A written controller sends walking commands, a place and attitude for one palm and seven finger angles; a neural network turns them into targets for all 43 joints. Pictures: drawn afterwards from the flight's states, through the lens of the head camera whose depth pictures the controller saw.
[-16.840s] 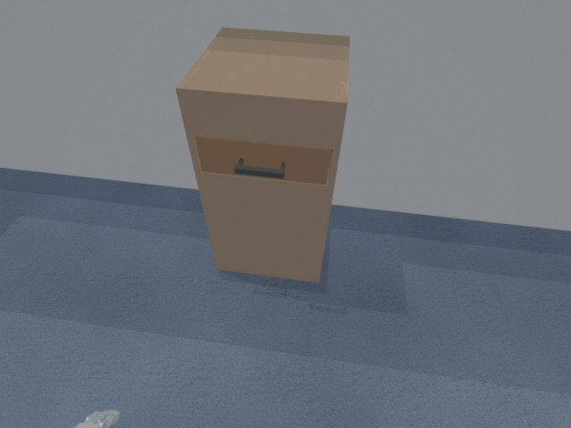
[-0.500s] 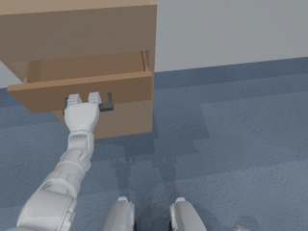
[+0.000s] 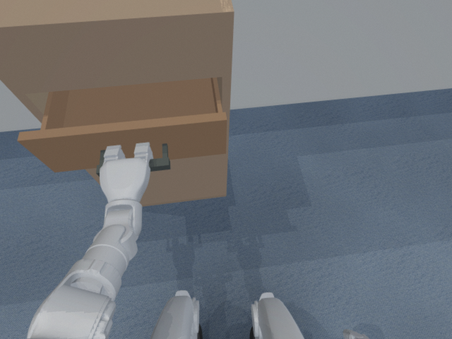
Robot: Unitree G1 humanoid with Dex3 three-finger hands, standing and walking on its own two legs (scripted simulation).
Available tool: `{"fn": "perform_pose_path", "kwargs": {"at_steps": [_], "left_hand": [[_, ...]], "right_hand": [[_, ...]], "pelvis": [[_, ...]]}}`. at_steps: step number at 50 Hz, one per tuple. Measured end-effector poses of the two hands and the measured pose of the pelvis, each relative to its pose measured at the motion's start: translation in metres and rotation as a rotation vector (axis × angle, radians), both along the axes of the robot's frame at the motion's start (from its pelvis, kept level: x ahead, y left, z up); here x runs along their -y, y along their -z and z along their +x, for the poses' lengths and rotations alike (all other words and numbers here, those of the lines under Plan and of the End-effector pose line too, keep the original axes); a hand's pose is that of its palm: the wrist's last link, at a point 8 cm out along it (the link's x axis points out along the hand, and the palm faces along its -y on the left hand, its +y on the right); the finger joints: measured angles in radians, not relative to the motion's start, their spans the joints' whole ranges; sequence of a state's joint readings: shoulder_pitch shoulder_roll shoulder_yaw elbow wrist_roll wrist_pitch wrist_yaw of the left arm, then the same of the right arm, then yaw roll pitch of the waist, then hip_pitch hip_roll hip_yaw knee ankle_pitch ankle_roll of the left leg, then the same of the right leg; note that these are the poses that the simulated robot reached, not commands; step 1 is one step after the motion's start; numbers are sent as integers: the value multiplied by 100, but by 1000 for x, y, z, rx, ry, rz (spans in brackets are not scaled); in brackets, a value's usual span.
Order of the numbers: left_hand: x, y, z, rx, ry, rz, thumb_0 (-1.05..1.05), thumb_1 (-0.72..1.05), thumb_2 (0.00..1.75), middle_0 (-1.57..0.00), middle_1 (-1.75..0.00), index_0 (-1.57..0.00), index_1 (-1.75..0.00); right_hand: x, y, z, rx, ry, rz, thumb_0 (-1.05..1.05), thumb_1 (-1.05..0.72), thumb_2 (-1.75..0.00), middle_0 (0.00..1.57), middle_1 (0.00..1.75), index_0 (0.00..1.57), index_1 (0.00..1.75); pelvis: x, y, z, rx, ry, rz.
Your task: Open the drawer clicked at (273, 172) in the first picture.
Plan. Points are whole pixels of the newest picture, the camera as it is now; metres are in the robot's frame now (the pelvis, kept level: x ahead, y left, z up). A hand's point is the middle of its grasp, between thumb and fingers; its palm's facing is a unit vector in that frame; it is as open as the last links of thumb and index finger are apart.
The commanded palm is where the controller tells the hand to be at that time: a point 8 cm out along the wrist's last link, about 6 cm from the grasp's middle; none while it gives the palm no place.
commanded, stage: pull the drawer open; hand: left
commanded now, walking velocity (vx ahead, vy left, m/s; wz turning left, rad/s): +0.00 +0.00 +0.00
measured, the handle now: (134, 159) +0.46 +0.19 -0.04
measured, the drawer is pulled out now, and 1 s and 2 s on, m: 0.11 0.13 0.17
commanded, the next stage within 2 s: none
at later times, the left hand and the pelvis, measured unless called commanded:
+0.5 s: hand (134, 192) +0.40 +0.19 -0.07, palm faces -0.03 -0.02 -1.00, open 5.4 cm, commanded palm +0.36 +0.18 -0.03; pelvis +0.00 +0.00 +0.00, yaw +0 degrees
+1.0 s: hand (134, 198) +0.38 +0.19 -0.07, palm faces -0.02 -0.03 -1.00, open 5.4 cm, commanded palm +0.34 +0.18 -0.03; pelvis +0.00 +0.00 +0.00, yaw +0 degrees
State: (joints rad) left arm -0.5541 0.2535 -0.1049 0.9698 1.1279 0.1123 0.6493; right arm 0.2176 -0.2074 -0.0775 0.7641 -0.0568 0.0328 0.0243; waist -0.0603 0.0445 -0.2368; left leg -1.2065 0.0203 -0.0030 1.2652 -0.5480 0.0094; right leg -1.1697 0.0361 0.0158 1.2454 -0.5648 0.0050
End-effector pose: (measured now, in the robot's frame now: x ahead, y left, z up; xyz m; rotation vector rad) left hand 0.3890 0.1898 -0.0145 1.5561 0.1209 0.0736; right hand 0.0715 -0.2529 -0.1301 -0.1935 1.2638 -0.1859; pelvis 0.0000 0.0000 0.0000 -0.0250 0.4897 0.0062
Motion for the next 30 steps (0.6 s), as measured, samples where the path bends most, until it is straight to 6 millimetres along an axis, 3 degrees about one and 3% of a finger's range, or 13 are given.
{"fn": "perform_pose_path", "kwargs": {"at_steps": [30], "left_hand": [[2,0,-15,7,3,-10,1,80,82,-34,-135,-37,-135]], "right_hand": [[0,-4,18,40,-17,-3,0,-91,-90,20,30,20,30]], "pelvis": [[1,-3,4,11,1,4]]}}
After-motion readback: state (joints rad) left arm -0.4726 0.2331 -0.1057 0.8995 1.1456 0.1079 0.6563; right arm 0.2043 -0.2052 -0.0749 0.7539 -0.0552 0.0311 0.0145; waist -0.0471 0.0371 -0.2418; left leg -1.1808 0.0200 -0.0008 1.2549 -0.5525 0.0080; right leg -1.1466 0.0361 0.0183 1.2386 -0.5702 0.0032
